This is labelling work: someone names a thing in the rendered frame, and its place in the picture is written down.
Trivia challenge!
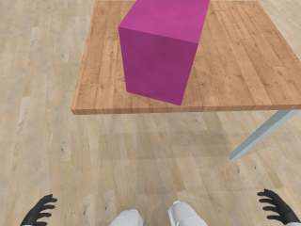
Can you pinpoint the left robot thigh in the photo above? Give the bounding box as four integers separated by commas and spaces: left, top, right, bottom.
109, 210, 144, 226

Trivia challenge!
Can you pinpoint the robot right hand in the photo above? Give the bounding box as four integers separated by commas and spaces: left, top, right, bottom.
257, 188, 301, 225

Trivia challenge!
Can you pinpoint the robot thigh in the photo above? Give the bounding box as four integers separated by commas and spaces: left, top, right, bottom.
109, 210, 144, 226
167, 202, 208, 226

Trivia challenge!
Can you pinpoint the carton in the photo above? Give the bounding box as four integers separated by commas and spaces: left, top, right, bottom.
118, 0, 210, 106

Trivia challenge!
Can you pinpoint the table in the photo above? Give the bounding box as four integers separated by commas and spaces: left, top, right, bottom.
71, 0, 301, 160

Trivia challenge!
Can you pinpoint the right robot thigh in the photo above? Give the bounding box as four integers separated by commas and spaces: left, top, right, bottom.
167, 202, 208, 226

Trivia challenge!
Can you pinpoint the robot left hand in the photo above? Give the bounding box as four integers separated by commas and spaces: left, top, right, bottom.
20, 194, 57, 226

